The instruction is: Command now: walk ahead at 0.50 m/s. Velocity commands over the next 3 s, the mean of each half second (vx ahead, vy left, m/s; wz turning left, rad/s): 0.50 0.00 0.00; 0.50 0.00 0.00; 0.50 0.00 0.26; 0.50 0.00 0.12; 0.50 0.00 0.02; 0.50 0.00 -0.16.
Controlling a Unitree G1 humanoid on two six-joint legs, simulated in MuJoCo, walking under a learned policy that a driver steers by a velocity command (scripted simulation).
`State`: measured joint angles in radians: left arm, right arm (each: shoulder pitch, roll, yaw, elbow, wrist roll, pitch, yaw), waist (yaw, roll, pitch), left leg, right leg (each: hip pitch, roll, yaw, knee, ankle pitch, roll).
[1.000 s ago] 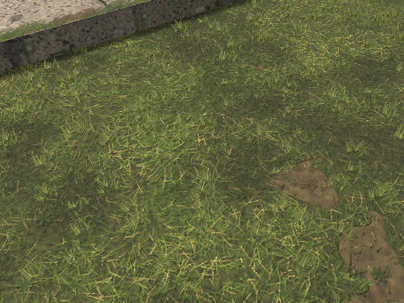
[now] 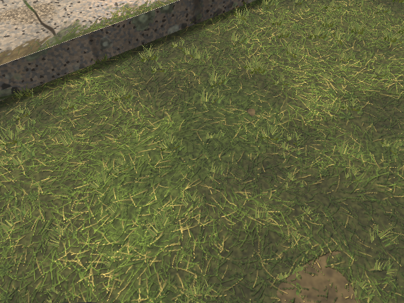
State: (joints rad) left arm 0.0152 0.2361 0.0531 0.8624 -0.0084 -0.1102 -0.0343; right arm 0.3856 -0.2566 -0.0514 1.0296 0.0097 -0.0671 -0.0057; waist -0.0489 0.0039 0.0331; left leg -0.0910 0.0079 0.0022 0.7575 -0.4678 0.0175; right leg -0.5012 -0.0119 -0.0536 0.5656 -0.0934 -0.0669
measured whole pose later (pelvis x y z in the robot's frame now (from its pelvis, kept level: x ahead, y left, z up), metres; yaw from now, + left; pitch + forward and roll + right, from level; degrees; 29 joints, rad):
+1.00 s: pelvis +0.56 +0.02 +0.01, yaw +0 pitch +2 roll +2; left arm 0.01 0.23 0.05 0.86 -0.02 -0.08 -0.03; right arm 0.38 -0.25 -0.07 1.01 0.02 -0.07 -0.01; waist -0.08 -0.04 0.01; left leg 0.06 -0.04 0.06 0.23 -0.33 0.02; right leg -0.59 -0.07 -0.01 0.53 0.01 -0.04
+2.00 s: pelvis +1.11 +0.09 +0.02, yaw +13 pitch +2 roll +1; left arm 0.05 0.26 0.07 0.91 -0.01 -0.08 -0.01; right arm 0.33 -0.23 -0.07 0.96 0.01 -0.08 0.00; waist -0.06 -0.04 0.01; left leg -0.01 -0.06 0.04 0.21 -0.23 0.05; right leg -0.67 -0.13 0.02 0.65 0.06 0.00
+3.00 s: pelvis +1.66 +0.20 +0.02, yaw +6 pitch +2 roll +0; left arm 0.16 0.16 0.01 0.86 -0.04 -0.01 0.02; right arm 0.50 -0.14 0.00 1.09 -0.05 -0.04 -0.02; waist -0.05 -0.04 -0.01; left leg -0.09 0.01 0.17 0.38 -0.33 0.04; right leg -1.18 -0.03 0.04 1.96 -0.31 0.01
